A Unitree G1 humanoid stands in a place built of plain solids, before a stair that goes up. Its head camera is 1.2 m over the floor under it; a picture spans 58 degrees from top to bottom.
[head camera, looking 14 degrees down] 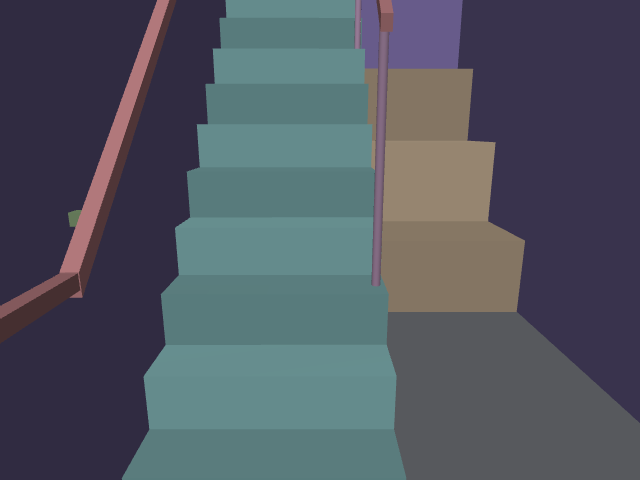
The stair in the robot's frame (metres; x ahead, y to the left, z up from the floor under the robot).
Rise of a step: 0.21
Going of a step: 0.21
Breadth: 0.84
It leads straight ahead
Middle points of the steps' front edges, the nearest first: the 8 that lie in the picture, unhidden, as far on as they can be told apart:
1.29 0.17 0.41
1.50 0.17 0.62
1.72 0.17 0.82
1.93 0.17 1.03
2.15 0.17 1.24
2.36 0.17 1.44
2.58 0.17 1.65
2.79 0.17 1.85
